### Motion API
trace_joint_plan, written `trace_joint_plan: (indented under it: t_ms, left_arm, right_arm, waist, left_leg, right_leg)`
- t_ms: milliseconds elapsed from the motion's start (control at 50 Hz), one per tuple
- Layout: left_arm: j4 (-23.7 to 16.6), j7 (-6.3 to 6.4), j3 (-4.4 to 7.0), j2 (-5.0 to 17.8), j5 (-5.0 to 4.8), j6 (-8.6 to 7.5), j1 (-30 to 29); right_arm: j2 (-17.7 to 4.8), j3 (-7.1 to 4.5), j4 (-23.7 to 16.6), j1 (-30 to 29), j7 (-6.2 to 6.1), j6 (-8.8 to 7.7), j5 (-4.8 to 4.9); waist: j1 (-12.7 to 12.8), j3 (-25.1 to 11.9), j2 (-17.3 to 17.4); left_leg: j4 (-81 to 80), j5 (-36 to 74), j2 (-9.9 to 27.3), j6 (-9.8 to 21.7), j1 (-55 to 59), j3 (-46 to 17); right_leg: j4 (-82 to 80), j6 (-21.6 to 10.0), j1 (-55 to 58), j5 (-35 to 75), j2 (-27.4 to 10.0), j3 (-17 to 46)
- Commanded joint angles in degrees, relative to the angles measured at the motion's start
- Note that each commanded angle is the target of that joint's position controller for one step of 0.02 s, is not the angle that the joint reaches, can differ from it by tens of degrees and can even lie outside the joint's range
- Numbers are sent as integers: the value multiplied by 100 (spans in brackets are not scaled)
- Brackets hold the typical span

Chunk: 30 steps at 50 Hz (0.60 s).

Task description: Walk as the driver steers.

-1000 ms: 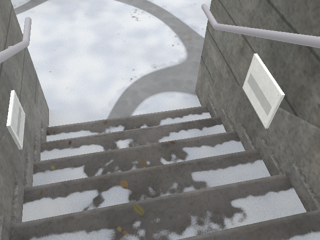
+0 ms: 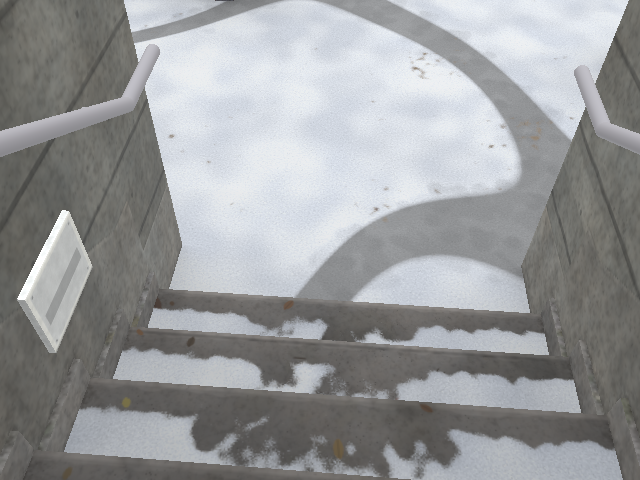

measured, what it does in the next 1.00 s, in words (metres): goes down: left foot 0.17 m lower, then right foot 0.17 m lower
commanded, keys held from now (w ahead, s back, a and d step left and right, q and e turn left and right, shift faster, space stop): w+q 0.26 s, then w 0.74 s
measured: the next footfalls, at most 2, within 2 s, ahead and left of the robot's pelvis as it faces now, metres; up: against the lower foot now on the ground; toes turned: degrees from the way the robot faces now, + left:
left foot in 0.12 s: +0.20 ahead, +0.13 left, -0.17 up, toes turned +10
right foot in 0.54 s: +0.49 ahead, -0.07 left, -0.33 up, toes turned +12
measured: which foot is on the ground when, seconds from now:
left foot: up 0.00-0.10, down 0.12-0.56, up 0.58-1.00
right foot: down 0.00-0.12, up 0.14-0.52, down 0.54-1.00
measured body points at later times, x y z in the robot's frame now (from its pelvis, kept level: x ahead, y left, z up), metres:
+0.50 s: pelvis +0.31 +0.02 -0.21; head +0.32 +0.01 +0.24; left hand +0.44 +0.26 -0.32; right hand +0.25 -0.20 -0.35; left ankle +0.16 +0.13 -0.84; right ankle +0.48 -0.07 -0.92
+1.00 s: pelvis +0.57 +0.04 -0.33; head +0.58 +0.04 +0.12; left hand +0.37 +0.17 -0.47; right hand +0.81 -0.10 -0.45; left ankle +0.74 +0.24 -1.01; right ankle +0.45 -0.08 -1.00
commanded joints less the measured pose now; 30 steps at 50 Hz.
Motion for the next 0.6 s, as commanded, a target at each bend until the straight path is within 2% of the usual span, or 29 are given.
trace_joint_plan:
  t_ms: [20,60,80,100,120,140,160,180,200,220,240,260,280,300,320,340,360,380,400,420,440,460,480,500,520,540,560,580,600]
  left_arm:
    - [30,200,318,1157,-185,160,477]
    - [172,259,436,1231,-166,347,782]
    - [158,194,451,1184,-110,372,682]
    - [42,44,498,1382,-10,396,307]
    - [60,-204,461,1396,174,456,110]
    - [97,-584,345,638,66,458,794]
    - [-502,-816,344,817,-178,364,9]
    - [-1346,-734,453,1211,-481,108,-2008]
    - [-1818,-502,532,1442,-605,-47,-2941]
    - [-1870,-356,496,1361,-478,-58,-2843]
    - [-1758,-174,548,1359,-458,-35,-2446]
    - [-1594,-65,403,894,-264,61,-2005]
    - [-1280,-89,398,793,-181,182,-1567]
    - [-1223,-215,409,722,-185,321,-1341]
    - [-1026,-423,350,750,-127,348,-765]
    - [-969,-485,348,842,-98,324,-343]
    - [-1159,-503,294,845,1,293,-1067]
    - [-1488,-465,294,1032,-66,282,-1881]
    - [-1659,-365,234,1115,-214,279,-2651]
    - [-1756,-308,221,1066,-300,326,-2927]
    - [-1857,-319,242,1208,-310,419,-3029]
    - [-1882,-364,282,1287,-223,455,-2833]
    - [-1798,-372,347,1445,-184,446,-2574]
    - [-1696,-375,424,1664,-207,414,-2277]
    - [-1426,-341,579,1948,-355,379,-1762]
    - [-1156,-279,891,2475,-460,293,-557]
    - [-638,-405,1024,2861,-299,246,568]
    - [-733,-562,1013,3050,-188,300,646]
    - [-682,-679,1018,2804,-127,371,636]
  right_arm:
    - [-246,-32,-425,-1019,-10,-41,-56]
    - [-190,-54,-288,-1089,-87,-71,-53]
    - [-220,-116,120,-573,-130,-174,-17]
    - [-526,-298,514,464,-173,-242,53]
    - [-1096,-584,1006,1965,-166,-317,100]
    - [-1732,-777,1538,3760,-139,-248,33]
    - [-1877,-881,1774,4520,-201,-197,86]
    - [-1612,-828,1744,4586,-283,-263,110]
    - [-1173,-685,1532,3754,-282,-325,188]
    - [-453,-439,1291,2747,-201,-298,186]
    - [-377,-356,1037,2068,-127,-295,85]
    - [-17,-131,673,1270,-167,-427,71]
    - [-26,-82,364,727,-154,-465,268]
    - [-417,-157,377,731,-98,-459,288]
    - [-515,-153,440,961,-76,-494,124]
    - [-552,-129,322,1014,-46,-552,60]
    - [-191,-17,500,1486,-171,-641,-10]
    - [-136,12,716,2080,-289,-676,69]
    - [47,64,575,2104,-476,-683,121]
    - [-260,80,610,2293,-456,-602,19]
    - [-498,62,569,2223,-391,-536,-73]
    - [-619,46,426,2085,-277,-461,-85]
    - [-607,48,316,2024,-223,-430,-25]
    - [-694,13,344,2031,-213,-382,79]
    - [-943,-39,468,2119,-136,-289,12]
    - [-1113,-104,672,2239,72,-229,-142]
    - [-126,-37,1171,4032,241,-278,61]
    - [-261,-122,730,3917,316,-306,347]
    - [-640,-206,244,2674,181,-303,496]
  waist:
    - [264,1299,-571]
    - [385,1171,-525]
    - [243,747,-417]
    - [-315,374,-222]
    - [-1084,-110,-41]
    - [-1291,-1870,1157]
    - [-1813,-2906,867]
    - [-2368,-1686,420]
    - [-2090,-931,7]
    - [-1444,-411,-616]
    - [-829,281,-627]
    - [-360,722,-735]
    - [-214,953,-651]
    - [-53,682,-113]
    - [50,527,-4]
    - [171,412,-223]
    - [-303,381,-445]
    - [-732,400,-333]
    - [-1080,227,-702]
    - [-1002,347,-463]
    - [-858,476,-163]
    - [-709,529,53]
    - [-555,615,-14]
    - [-434,755,-223]
    - [-267,600,-408]
    - [347,92,-643]
    - [-35,-1721,-2134]
    - [-85,-1836,-2005]
    - [328,-1090,-1403]
  left_leg:
    - [-1051,-975,-5,-85,-509,231]
    - [-1716,-1383,-64,-97,-307,395]
    - [-1700,-932,-221,-163,844,653]
    - [-1815,-366,-537,-133,2270,1118]
    - [-1738,445,-504,190,4593,1123]
    - [433,3381,403,1355,8019,-55]
    - [756,4038,1050,1818,9311,-1108]
    - [128,2286,1262,1870,8596,-1784]
    - [-224,392,1283,1701,7140,-1784]
    - [-404,-1387,1138,1376,5690,-1731]
    - [-619,-1569,1219,1579,3394,-1890]
    - [-1005,-1936,977,1390,1549,-1527]
    - [-1392,-2251,690,1428,-101,-1049]
    - [-1189,-2982,146,1325,-919,-752]
    - [-604,-3414,-46,1254,-1636,-715]
    - [-53,-3418,-160,1191,-2210,-536]
    - [353,-4029,-145,1121,-1183,-907]
    - [795,-4371,120,1111,49,-1367]
    - [1205,-5089,-210,719,156,-930]
    - [1122,-5473,-308,668,-682,-962]
    - [1173,-5707,-178,696,-882,-1231]
    - [1266,-5578,-28,741,-1134,-1478]
    - [1561,-5480,47,644,-1017,-1588]
    - [1943,-5347,50,513,-579,-1619]
    - [2665,-5108,26,340,-173,-1607]
    - [4202,-3875,-208,-100,-66,-1470]
    - [7436,-6466,-1252,-576,-1154,-490]
    - [9397,-6965,-1536,-676,-2935,-252]
    - [9601,-6614,-1392,-669,-4296,-328]
  right_leg:
    - [-1235,-948,30,2948,-1685,1588]
    - [-739,-880,637,4079,-1777,1627]
    - [110,-728,287,3958,-1313,1158]
    - [1106,-636,-330,4250,-1049,798]
    - [2415,-368,-1660,3973,-911,678]
    - [5385,131,-3668,-75,-93,562]
    - [6737,152,-4819,-884,-15,1288]
    - [6595,182,-6378,-1069,10,1563]
    - [6103,125,-6519,-1065,-257,1768]
    - [4758,-159,-6236,-201,-531,2170]
    - [4259,-313,-5169,329,-614,2312]
    - [2582,-554,-4189,1957,-872,2708]
    - [1284,-523,-3140,3144,-815,2451]
    - [1315,-513,-2126,3423,-427,2009]
    - [2065,-511,-1565,4476,-281,1845]
    - [2046,-433,-1041,4612,-116,1625]
    - [1154,-312,-2191,6015,-451,2417]
    - [462,-235,-3338,6152,-552,2515]
    - [-1461,-166,-2874,7344,-575,2422]
    - [-1571,-111,-1771,7364,-307,1952]
    - [-1433,-113,-1441,6974,-248,1873]
    - [-974,-119,-1029,6033,-114,1740]
    - [-1141,-185,-749,5492,-130,1737]
    - [-2107,-280,-508,5432,-127,1679]
    - [-2694,-430,144,5740,-154,1731]
    - [-2748,-934,1217,5558,-209,1802]
    - [-511,-2099,3680,9460,-1092,2325]
    - [-677,-2596,3987,9930,-1720,3934]
    - [-1384,-2745,3354,7685,-2028,4687]
Velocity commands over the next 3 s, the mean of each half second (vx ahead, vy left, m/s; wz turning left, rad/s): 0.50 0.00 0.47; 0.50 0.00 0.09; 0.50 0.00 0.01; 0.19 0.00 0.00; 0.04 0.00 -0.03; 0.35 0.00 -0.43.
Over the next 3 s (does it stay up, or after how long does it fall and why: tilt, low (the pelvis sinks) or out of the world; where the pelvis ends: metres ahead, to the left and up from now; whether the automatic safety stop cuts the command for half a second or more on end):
stays up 1.25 0.13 -0.68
